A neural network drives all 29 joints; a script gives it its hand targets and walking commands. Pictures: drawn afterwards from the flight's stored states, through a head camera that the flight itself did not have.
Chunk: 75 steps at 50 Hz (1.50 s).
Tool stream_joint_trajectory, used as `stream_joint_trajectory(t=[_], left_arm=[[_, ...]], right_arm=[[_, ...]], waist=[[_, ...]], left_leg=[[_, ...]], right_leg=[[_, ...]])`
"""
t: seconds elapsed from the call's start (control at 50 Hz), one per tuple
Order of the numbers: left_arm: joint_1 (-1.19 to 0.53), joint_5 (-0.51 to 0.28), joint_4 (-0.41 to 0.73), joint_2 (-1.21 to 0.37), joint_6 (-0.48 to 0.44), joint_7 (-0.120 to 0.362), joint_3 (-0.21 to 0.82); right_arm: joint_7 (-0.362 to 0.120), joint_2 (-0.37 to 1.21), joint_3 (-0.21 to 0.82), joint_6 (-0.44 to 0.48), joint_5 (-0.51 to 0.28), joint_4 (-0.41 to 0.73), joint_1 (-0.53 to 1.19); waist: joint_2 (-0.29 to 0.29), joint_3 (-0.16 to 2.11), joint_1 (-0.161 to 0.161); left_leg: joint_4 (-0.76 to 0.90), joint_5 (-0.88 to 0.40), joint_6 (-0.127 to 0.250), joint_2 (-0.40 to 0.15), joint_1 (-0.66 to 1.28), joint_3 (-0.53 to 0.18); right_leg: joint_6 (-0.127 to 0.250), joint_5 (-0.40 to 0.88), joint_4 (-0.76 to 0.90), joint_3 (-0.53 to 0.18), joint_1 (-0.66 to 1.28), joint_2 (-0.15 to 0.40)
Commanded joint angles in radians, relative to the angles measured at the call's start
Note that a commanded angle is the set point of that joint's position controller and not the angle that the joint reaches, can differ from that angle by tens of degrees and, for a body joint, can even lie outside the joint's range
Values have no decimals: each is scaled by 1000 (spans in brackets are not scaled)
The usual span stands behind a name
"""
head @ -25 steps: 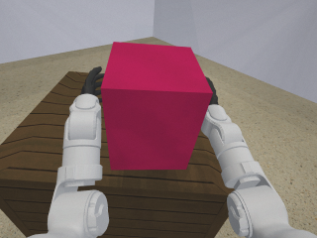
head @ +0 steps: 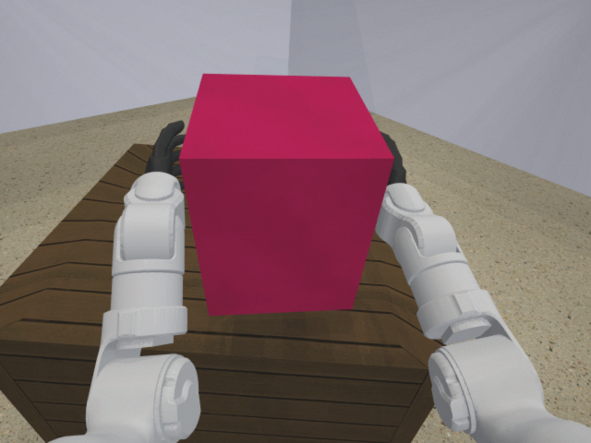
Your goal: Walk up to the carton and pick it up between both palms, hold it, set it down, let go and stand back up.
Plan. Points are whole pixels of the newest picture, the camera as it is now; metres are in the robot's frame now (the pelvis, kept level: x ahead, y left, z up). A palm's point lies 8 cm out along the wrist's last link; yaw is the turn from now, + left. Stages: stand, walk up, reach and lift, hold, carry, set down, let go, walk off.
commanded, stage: hold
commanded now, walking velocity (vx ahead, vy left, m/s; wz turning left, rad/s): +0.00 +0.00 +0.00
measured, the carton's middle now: (279, 195) +0.39 -0.01 +0.21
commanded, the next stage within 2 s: none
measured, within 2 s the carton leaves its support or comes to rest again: neither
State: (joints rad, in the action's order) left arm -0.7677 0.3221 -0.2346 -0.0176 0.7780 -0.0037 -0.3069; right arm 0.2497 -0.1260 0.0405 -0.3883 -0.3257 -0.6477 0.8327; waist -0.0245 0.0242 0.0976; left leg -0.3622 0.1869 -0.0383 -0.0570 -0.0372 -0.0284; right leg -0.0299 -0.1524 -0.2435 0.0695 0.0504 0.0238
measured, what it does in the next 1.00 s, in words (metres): stands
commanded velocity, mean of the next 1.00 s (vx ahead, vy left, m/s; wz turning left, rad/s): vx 0.00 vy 0.00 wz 0.00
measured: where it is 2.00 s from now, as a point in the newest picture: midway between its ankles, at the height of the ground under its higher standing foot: outside the picture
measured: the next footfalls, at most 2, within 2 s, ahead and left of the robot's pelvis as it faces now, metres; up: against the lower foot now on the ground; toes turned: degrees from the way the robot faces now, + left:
none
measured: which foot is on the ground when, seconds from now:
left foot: down 0.00-1.00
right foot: down 0.00-1.00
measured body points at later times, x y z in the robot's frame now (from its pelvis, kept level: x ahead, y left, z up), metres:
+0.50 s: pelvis +0.00 +0.00 +0.00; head -0.08 +0.02 +0.44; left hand +0.39 +0.14 +0.25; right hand +0.38 -0.15 +0.25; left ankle +0.02 +0.14 -0.75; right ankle +0.00 -0.14 -0.75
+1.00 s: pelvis +0.00 -0.01 +0.00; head -0.07 +0.01 +0.44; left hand +0.39 +0.14 +0.26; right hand +0.39 -0.16 +0.25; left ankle +0.02 +0.14 -0.75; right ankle +0.00 -0.14 -0.75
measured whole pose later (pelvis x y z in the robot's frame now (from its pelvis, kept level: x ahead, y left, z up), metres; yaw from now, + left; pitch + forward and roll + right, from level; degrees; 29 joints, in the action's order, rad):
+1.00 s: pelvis +0.00 -0.01 +0.00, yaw +0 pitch -7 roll -1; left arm -0.84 0.31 -0.31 0.00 0.81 0.01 -0.33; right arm 0.27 -0.15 0.04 -0.47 -0.36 -0.70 0.91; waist -0.02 0.07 0.09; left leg -0.35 0.18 -0.05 -0.05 -0.06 -0.05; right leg -0.02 -0.16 -0.26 0.05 0.02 0.01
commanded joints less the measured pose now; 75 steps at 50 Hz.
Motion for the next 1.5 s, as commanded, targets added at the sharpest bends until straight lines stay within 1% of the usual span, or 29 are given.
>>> stream_joint_trajectory(t=[0.0,0.08,0.1,0.12,0.22,0.24,0.28,0.4,0.48,0.58,0.66,0.68,0.72,0.76,0.8,0.82,0.86,0.92,0.98,1.0,1.04,1.1,1.24,1.26,1.3,1.32,1.36,1.42,1.48], left_arm=[[-670,-171,74,-614,-64,135,464],[-693,-154,19,-595,-47,149,413],[-711,-153,15,-602,-48,148,411],[-728,-169,12,-616,-49,148,425],[-782,-183,12,-608,-69,139,418],[-722,-157,-64,-587,-59,142,376],[-697,-151,-51,-573,-53,152,348],[-733,-178,47,-598,-59,159,406],[-727,-184,66,-604,-51,161,422],[-749,-196,92,-625,-50,138,458],[-728,-177,13,-603,-36,144,428],[-740,-177,1,-602,-41,148,403],[-773,-175,20,-603,-49,146,409],[-788,-174,13,-599,-50,142,405],[-756,-183,-24,-588,-50,147,397],[-763,-182,12,-599,-56,146,399],[-731,-195,10,-608,-56,142,413],[-733,-181,21,-597,-50,154,394],[-746,-180,4,-602,-49,156,402],[-745,-190,21,-603,-51,155,414],[-729,-209,78,-628,-55,144,459],[-705,-189,36,-593,-40,145,412],[-750,-179,36,-594,-38,157,411],[-759,-194,60,-604,-47,153,423],[-777,-194,66,-605,-44,150,437],[-744,-187,25,-598,-37,148,417],[-715,-194,50,-617,-39,149,435],[-713,-173,12,-587,-33,157,401],[-731,-187,61,-618,-34,159,437]], right_arm=[[-66,672,283,17,-86,324,822],[-74,693,276,-4,-80,320,884],[-81,706,258,-3,-80,313,904],[-85,695,238,-2,-69,280,903],[-86,715,250,-12,-83,260,936],[-86,694,239,-21,-76,209,903],[-80,700,247,-24,-79,218,894],[-63,720,280,-30,-129,282,902],[-58,704,282,-41,-137,303,891],[-59,689,272,-36,-151,333,908],[-75,655,236,-63,-119,253,872],[-79,671,244,-59,-117,254,895],[-86,705,249,-55,-128,265,917],[-89,683,221,-56,-121,216,913],[-81,682,237,-55,-123,232,928],[-77,708,251,-51,-128,264,938],[-68,706,280,-46,-141,309,934],[-57,691,270,-59,-141,276,889],[-57,690,273,-63,-153,294,908],[-57,697,278,-61,-148,315,925],[-52,715,305,-54,-178,380,914],[-45,707,299,-70,-164,353,892],[-49,711,284,-80,-163,349,937],[-50,729,299,-77,-165,362,932],[-53,709,283,-82,-177,306,911],[-54,689,275,-77,-159,312,902],[-52,696,281,-75,-173,317,881],[-50,690,265,-87,-152,285,878],[-60,664,256,-80,-161,285,875]], waist=[[54,335,32],[11,272,0],[36,297,-14],[44,278,7],[46,351,-4],[49,303,-8],[1,327,-26],[35,393,-9],[54,373,13],[99,367,7],[66,278,12],[44,294,-6],[67,343,-12],[89,347,-1],[40,351,5],[45,392,-17],[41,426,-6],[24,374,7],[55,370,-5],[25,344,-2],[70,441,5],[6,355,-6],[48,376,-14],[17,389,-11],[81,381,-9],[46,362,-1],[71,389,0],[33,330,0],[98,376,19]], left_leg=[[-1,-339,-16,114,127,47],[47,-163,8,103,43,55],[58,-133,11,109,21,62],[59,-128,9,108,13,62],[34,-159,7,113,31,50],[50,-144,12,110,29,51],[54,-176,15,112,24,62],[8,-323,-9,119,89,54],[3,-317,-18,115,89,50],[-3,-317,-30,104,74,34],[47,-191,-16,102,10,34],[56,-165,-6,103,14,50],[51,-155,-3,104,5,50],[53,-167,-9,112,16,49],[39,-185,-4,114,40,50],[38,-216,-1,112,46,46],[7,-308,-10,120,74,43],[15,-286,-12,117,85,45],[10,-272,-15,119,64,44],[11,-272,-10,120,49,43],[-22,-391,-30,119,107,37],[2,-306,-10,114,80,39],[16,-249,-7,123,60,48],[9,-268,-11,120,69,47],[5,-285,-24,114,68,44],[10,-278,-19,114,66,37],[4,-322,-27,105,76,30],[25,-266,-10,116,57,43],[18,-292,-36,111,72,35]], right_leg=[[-20,234,-1,6,42,-120],[-25,78,5,-1,35,-112],[-18,49,9,7,23,-111],[-15,43,9,-1,5,-99],[-20,76,-3,-6,20,-113],[-19,58,7,0,1,-105],[-27,110,1,-3,38,-119],[-22,220,-10,-9,66,-126],[-23,213,-13,-9,64,-122],[-13,181,-17,-5,35,-131],[-6,87,-2,-5,19,-121],[-10,72,0,-7,23,-118],[-13,64,-13,0,23,-120],[-12,71,-8,-5,8,-119],[-16,90,1,-13,21,-112],[-12,117,-6,-16,30,-117],[-21,193,-15,-8,47,-123],[-29,192,-5,-3,50,-121],[-21,164,-5,-18,35,-118],[-21,165,-3,-15,44,-121],[-24,278,-22,-15,57,-127],[-28,212,-4,-16,48,-125],[-29,167,-4,-19,31,-115],[-33,182,-9,-16,37,-120],[-24,172,-15,-16,28,-129],[-19,167,-7,-17,24,-128],[-15,214,-12,-24,33,-127],[-22,178,-1,-19,43,-122],[-9,171,-17,-14,43,-129]])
